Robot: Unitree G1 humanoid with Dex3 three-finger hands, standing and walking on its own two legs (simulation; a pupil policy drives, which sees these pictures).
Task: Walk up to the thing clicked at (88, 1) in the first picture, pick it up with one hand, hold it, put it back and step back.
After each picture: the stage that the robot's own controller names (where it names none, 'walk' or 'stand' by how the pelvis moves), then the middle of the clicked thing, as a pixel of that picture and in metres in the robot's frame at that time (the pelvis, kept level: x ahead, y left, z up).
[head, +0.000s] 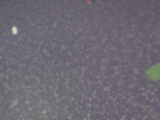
stand; out of the picture +2.39 -0.06 -0.72
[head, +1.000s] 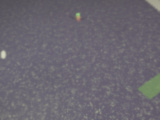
walk; (78, 17) +2.25 +0.26 -0.70
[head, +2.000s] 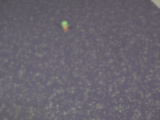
walk; (65, 26) +1.60 +0.39 -0.72
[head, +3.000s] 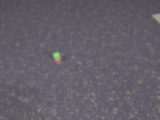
walk; (57, 58) +1.06 +0.36 -0.72
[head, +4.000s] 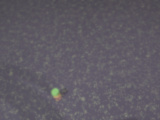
walk; (56, 94) +0.64 +0.35 -0.72
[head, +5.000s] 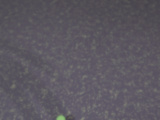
walk; out of the picture +0.41 +0.23 -0.71
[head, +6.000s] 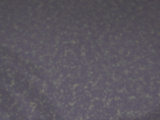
stand; out of the picture +0.31 +0.25 -0.71
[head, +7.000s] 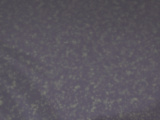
stand; out of the picture +0.28 +0.24 -0.72
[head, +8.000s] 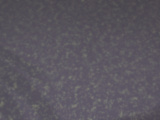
stand; out of the picture +0.29 +0.25 -0.73
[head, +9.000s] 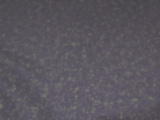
stand; out of the picture +0.27 +0.25 -0.73
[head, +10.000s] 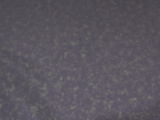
stand; out of the picture +0.27 +0.25 -0.73
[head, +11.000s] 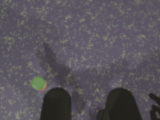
go down; (39, 84) +0.34 +0.24 -0.43
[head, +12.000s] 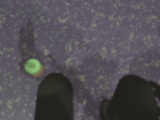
go down; (35, 68) +0.37 +0.25 -0.32
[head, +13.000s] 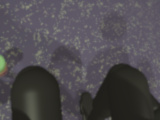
close in; out of the picture +0.36 +0.28 -0.24
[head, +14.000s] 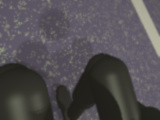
close; out of the picture +0.36 +0.29 -0.22
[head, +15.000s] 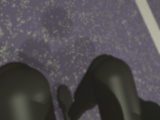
lift; out of the picture +0.35 +0.29 -0.22
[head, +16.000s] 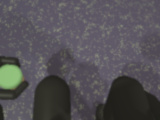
lift; (12, 79) +0.30 +0.27 -0.07
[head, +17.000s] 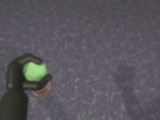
lift; (38, 78) +0.33 +0.18 +0.06
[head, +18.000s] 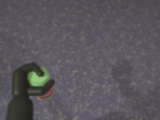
hold; (41, 84) +0.33 +0.17 -0.01
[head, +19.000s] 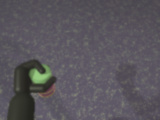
hold; (43, 81) +0.33 +0.17 +0.01
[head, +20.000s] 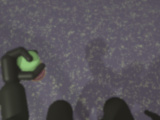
crouch; (32, 67) +0.38 +0.20 -0.07
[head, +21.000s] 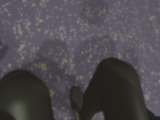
lower; out of the picture +0.37 +0.28 -0.22
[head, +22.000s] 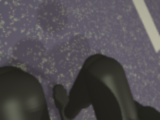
lower; out of the picture +0.37 +0.31 -0.23
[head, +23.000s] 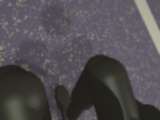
lower; out of the picture +0.37 +0.31 -0.22
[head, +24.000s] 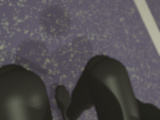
lower; out of the picture +0.36 +0.31 -0.22
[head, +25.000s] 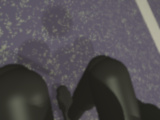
rest; out of the picture +0.36 +0.31 -0.22
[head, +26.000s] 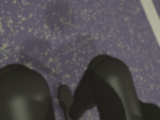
withdraw; out of the picture +0.35 +0.29 -0.22
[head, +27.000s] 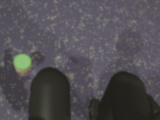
walk; (23, 65) +0.37 +0.26 -0.28
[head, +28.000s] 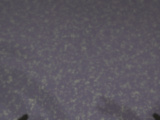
stand; out of the picture +0.30 +0.21 -0.65
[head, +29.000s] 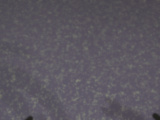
stand; out of the picture +0.32 +0.23 -0.67
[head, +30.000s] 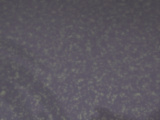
stand; out of the picture +0.32 +0.21 -0.69
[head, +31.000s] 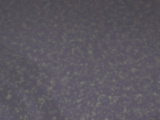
walk; out of the picture +0.34 +0.22 -0.72
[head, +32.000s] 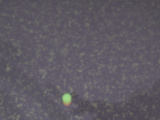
walk; (66, 100) +0.46 +0.10 -0.70
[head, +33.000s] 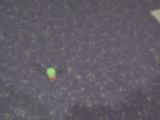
walk; (51, 74) +0.65 +0.25 -0.70
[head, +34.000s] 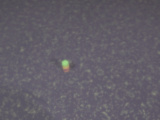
stand; (65, 66) +0.95 +0.25 -0.70
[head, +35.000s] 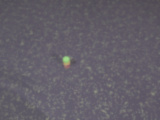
stand; (66, 62) +0.94 +0.22 -0.72
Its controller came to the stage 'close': yes
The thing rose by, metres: 0.72
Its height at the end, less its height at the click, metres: +0.00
